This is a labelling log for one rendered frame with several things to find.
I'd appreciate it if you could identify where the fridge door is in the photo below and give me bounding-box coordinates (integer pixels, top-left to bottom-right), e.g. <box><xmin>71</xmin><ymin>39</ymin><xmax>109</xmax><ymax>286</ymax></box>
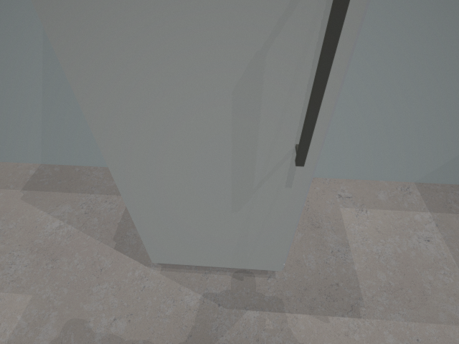
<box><xmin>31</xmin><ymin>0</ymin><xmax>367</xmax><ymax>272</ymax></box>

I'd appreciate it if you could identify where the handle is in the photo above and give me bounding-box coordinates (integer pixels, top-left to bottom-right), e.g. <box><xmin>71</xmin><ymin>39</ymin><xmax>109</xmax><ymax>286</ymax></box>
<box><xmin>295</xmin><ymin>0</ymin><xmax>350</xmax><ymax>166</ymax></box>

